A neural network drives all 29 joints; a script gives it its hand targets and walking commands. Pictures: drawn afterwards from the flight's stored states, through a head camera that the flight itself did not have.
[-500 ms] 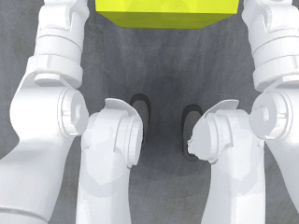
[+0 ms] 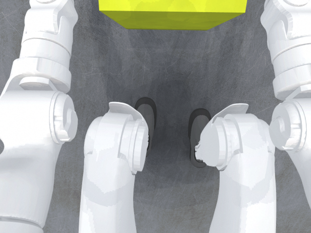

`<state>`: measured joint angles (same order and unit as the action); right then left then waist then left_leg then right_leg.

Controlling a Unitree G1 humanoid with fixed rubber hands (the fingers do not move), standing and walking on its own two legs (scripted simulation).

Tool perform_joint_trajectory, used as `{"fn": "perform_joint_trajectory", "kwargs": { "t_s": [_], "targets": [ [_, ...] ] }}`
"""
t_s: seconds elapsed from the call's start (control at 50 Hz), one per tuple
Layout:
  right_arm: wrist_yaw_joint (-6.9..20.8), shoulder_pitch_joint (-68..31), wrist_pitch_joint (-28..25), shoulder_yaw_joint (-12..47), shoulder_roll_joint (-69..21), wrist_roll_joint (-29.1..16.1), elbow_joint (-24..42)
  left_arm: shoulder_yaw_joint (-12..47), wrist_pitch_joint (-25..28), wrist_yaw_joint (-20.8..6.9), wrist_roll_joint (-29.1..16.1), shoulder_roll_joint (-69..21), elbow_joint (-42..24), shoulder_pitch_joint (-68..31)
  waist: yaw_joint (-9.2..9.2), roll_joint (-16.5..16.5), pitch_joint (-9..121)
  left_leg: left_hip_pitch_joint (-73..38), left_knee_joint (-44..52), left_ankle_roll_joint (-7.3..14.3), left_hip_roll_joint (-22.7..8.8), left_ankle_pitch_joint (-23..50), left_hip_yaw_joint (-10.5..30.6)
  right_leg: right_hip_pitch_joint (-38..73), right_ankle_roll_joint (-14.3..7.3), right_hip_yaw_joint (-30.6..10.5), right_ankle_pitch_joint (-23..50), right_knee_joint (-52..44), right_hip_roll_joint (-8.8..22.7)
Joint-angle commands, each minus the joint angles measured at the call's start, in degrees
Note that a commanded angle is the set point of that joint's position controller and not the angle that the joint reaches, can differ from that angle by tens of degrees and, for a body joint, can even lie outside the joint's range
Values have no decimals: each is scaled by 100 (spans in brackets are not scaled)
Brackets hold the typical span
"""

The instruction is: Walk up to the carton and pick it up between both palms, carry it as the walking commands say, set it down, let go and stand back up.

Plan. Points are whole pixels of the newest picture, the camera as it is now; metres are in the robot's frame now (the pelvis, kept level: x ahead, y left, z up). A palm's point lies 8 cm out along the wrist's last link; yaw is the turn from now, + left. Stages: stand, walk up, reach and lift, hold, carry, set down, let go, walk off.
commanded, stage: set down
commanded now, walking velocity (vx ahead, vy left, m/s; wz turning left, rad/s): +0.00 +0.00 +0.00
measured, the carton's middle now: out of the picture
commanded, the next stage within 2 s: let go in 1.26 s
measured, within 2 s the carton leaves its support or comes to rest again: neither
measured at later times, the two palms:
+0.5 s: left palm out of the picture +0.55 +0.22 -0.05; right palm out of the picture +0.56 -0.16 -0.04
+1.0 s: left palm out of the picture +0.55 +0.24 +0.11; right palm out of the picture +0.56 -0.17 +0.12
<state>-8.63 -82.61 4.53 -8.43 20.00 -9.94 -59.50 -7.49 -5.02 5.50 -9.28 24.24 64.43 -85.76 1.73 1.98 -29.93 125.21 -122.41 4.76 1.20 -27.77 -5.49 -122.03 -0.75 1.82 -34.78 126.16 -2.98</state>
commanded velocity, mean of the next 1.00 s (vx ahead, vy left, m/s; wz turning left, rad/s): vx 0.00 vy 0.00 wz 0.00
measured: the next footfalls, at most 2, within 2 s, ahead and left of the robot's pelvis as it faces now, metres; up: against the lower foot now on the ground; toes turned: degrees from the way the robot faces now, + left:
none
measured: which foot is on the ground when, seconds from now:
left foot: down 0.00-1.00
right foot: down 0.00-1.00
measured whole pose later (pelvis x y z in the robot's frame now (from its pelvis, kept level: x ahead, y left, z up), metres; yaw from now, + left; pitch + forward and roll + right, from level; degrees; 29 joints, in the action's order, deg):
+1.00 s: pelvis +0.01 +0.01 +0.21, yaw -2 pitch +24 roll -1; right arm -7.2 -73.7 24.3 -9.2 21.2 -10.9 -33.9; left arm -10.8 -24.0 3.5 -9.6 27.3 38.7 -74.9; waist 1.7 2.0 -29.9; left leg 84.7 -84.7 4.7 2.1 -23.7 -3.4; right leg -82.7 0.0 -1.4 -27.6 86.6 -4.6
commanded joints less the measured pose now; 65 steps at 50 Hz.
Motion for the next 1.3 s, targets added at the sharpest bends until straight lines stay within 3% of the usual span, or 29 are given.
{"fn": "perform_joint_trajectory", "kwargs": {
  "t_s": [0.0, 0.06, 0.18, 0.2, 0.22, 0.26, 0.28, 0.32, 0.36, 0.42, 0.44, 0.48, 0.52, 0.56, 0.6, 0.68, 0.72, 0.74, 0.8, 0.82, 0.88, 0.92, 1.0, 1.02, 1.1, 1.16, 1.2, 1.22, 1.28],
  "targets": [
    [-152, -1938, 164, 300, 1047, -482, 2024, 34, -55, 86, -786, 1364, -2336, -1566, 274, 35, 11423, -6129, 519, -214, 85, 2760, 831, 3691, 60, -77, 2193, -864, -79],
    [-215, -1312, 465, -17, 1271, -129, 1806, -68, -382, 94, -627, 1325, -2594, -1227, -23, -119, 11250, -5997, 1072, -269, 159, 1929, 853, 3660, 25, 80, 1623, -1129, -124],
    [-144, -1457, 821, -181, 1037, 139, 1103, -205, -696, 8, -393, 1151, -1434, -1289, 57, -157, 8772, -5128, 1688, -243, 36, -8, 978, 2520, -46, -46, 69, -1722, -69],
    [-151, -1812, 840, -176, 1054, 42, 1658, -287, -692, -15, -449, 1103, -1715, -1303, 273, -197, 9309, -5220, 1754, -266, 123, 281, 886, 3054, -77, -130, 374, -1811, -97],
    [-187, -1635, 847, -233, 1045, 185, 1820, -289, -684, -13, -360, 1107, -1864, -1197, 46, -121, 9628, -5177, 1738, -242, 123, 562, 784, 3600, -46, -71, 629, -1951, -116],
    [-119, -1227, 862, -64, 811, 166, 1281, -280, -709, -98, -350, 881, -1142, -746, 185, -93, 9610, -5516, 1880, -273, 152, 1102, 843, 3231, -56, -19, 898, -2077, -159],
    [-122, -1647, 848, -78, 1069, 113, 1886, -233, -679, -120, -470, 967, -1790, -1221, 19, -19, 10160, -5676, 1723, -217, 140, 1184, 729, 3633, -11, -102, 999, -2227, -151],
    [-173, -1644, 939, 122, 919, -23, 2107, -413, -692, -139, -356, 1257, -1905, -1188, 434, -87, 10832, -5727, 1811, -195, 203, 1420, 631, 4258, 4, -169, 1315, -2239, -137],
    [-266, -1545, 1013, -78, 1134, 144, 2779, -474, -727, -87, -429, 1536, -2930, -1312, 164, 195, 11859, -6462, 1910, -187, 236, 1875, 698, 4678, 17, -96, 1636, -2417, -201],
    [-200, -1405, 1335, -226, 1302, 166, 2184, -532, -1112, -89, -300, 1561, -2254, -1207, 333, -112, 11255, -6444, 2368, -274, 198, 1478, 681, 4204, -8, -29, 1108, -2667, -248],
    [-180, -1390, 1314, -271, 1295, 152, 2926, -463, -1123, -48, -339, 1552, -3167, -1238, 123, -42, 11811, -6870, 2321, -240, 191, 1788, 847, 4350, -5, -17, 1485, -2605, -237],
    [-203, -1459, 1450, -232, 1409, -143, 4004, -685, -1187, -18, -451, 1852, -4312, -1156, 350, 63, 13323, -7796, 2498, -170, 293, 2429, 761, 5014, 26, -10, 1971, -2831, -304],
    [-129, -1137, 1679, -242, 1252, -120, 3365, -611, -1470, -35, -382, 1647, -3324, -676, 467, -333, 12397, -7782, 2985, -250, 273, 2327, 789, 4610, -21, 20, 1593, -3259, -296],
    [-44, -938, 1747, -329, 1387, 167, 2599, -572, -1587, -114, -383, 1399, -2597, -595, 111, -134, 11227, -7262, 3083, -288, 242, 1921, 840, 4101, -8, 10, 1114, -3503, -246],
    [-21, -1167, 1734, -232, 1261, 17, 3642, -601, -1539, -176, -422, 1436, -3810, -752, 228, -112, 12584, -8001, 3312, -271, 276, 2438, 954, 5004, -18, -10, 1758, -3544, -281],
    [37, -872, 1734, -217, 1237, 161, 3265, -708, -1502, -269, -351, 1362, -3245, -381, 343, -260, 12277, -7886, 3491, -292, 269, 2710, 843, 5059, 6, -125, 1945, -3903, -281],
    [71, -991, 1676, -442, 1398, 131, 3863, -482, -1502, -282, -436, 1236, -3913, -401, 45, -335, 12467, -8441, 3810, -299, 257, 3071, 893, 5329, -25, 21, 2336, -4111, -323],
    [102, -1006, 1710, -428, 1456, 47, 4124, -627, -1500, -269, -518, 1445, -4309, -438, 163, -291, 13174, -8819, 3857, -307, 249, 3154, 906, 5755, 6, -13, 2392, -4150, -332],
    [158, -704, 1821, -214, 1361, 136, 2803, -756, -1627, -277, -409, 1314, -2851, -330, 276, -238, 11986, -8306, 4066, -334, 219, 2777, 903, 5245, -21, -152, 1787, -4502, -265],
    [145, -601, 1733, -475, 1395, 199, 3580, -761, -1564, -283, -307, 1477, -3836, -255, 210, -237, 12427, -8988, 4410, -324, 218, 3098, 1008, 5538, 26, -81, 2118, -4657, -325],
    [252, -649, 1817, -248, 1367, 132, 3245, -620, -1627, -261, -379, 1176, -3363, -343, 162, -369, 12303, -9379, 4685, -400, 197, 2963, 1054, 5594, -1, -60, 1858, -4950, -303],
    [264, -980, 1816, -448, 1654, 171, 4061, -478, -1706, -235, -557, 1305, -4134, -426, 71, -245, 13080, -10190, 4988, -396, 162, 3227, 1260, 5976, 50, 21, 2123, -5104, -342],
    [318, -860, 1915, -270, 1443, 173, 3076, -712, -1757, -288, -371, 1325, -2879, -358, 411, -384, 11550, -9522, 5568, -390, 205, 2660, 976, 6135, 41, -170, 1592, -5866, -241],
    [326, -538, 1865, -489, 1489, 279, 2966, -561, -1667, -300, -359, 1161, -3411, -325, 81, -408, 11744, -9773, 5689, -391, 156, 2773, 1055, 6316, 6, -156, 1900, -5948, -266],
    [478, -510, 1594, -341, 1089, 315, 1905, -784, -1406, -341, -78, 798, -2223, -192, 322, -370, 10379, -9392, 5964, -431, 37, 2739, 1092, 5736, 34, -138, 1641, -6312, -191],
    [612, -524, 1347, -321, 991, 388, 2046, -821, -1168, -448, 87, 674, -1873, 35, 435, -283, 10109, -9339, 6063, -405, 85, 2872, 1092, 5949, 98, -190, 1861, -6435, -159],
    [655, -523, 1094, -516, 1175, 646, 2262, -784, -915, -459, 145, 451, -2183, 120, 144, -178, 10376, -9842, 6030, -461, -4, 3345, 1200, 5766, 87, -132, 2129, -6503, -243],
    [640, -580, 1053, -242, 770, 486, 2259, -785, -810, -537, 187, 637, -2065, -82, 429, -309, 10007, -9259, 6134, -450, 53, 3096, 1026, 6009, 93, -240, 2148, -6623, -151],
    [601, -10, 1015, -18, 524, 496, 2158, -860, -715, -547, 329, 681, -2113, 650, 510, 70, 10788, -9729, 6169, -318, 72, 3607, 995, 6544, 153, -243, 2571, -6665, -200]
  ]
}}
